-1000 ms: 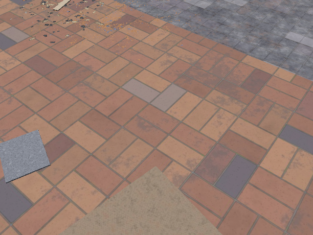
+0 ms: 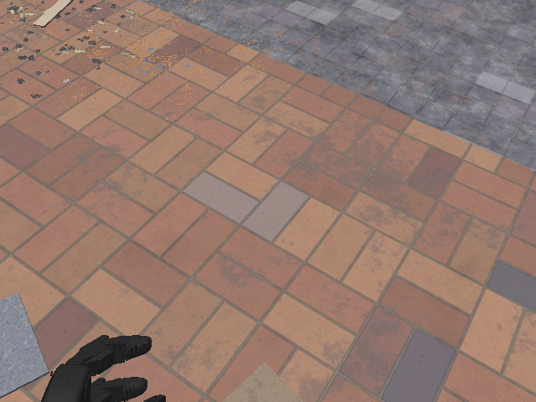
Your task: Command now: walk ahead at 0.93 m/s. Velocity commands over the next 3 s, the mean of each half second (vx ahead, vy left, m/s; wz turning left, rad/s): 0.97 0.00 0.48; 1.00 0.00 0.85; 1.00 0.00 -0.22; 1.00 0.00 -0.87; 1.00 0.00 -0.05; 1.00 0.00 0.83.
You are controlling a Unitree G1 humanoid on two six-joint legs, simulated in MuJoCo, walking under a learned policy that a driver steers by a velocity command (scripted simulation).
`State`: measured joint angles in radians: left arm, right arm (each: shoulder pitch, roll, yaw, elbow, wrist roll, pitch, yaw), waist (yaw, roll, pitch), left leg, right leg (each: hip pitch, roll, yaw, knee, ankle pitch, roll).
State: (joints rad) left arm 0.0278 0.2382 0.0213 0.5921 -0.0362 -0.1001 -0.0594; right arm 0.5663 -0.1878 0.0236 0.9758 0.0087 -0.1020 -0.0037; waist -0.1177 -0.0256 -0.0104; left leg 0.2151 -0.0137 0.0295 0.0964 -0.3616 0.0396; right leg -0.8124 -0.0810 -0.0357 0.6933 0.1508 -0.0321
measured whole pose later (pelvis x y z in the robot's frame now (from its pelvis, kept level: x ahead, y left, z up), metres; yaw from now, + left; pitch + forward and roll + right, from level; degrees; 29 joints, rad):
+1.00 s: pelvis +0.87 +0.17 +0.00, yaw +42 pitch +1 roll -2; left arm -0.05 0.26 0.04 0.56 -0.02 -0.14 -0.02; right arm 0.42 -0.24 -0.07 0.75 0.03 -0.07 -0.02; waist -0.12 -0.04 0.04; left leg 0.06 -0.13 -0.29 0.42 -0.46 0.13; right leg -0.61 -0.02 0.10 0.49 0.11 0.04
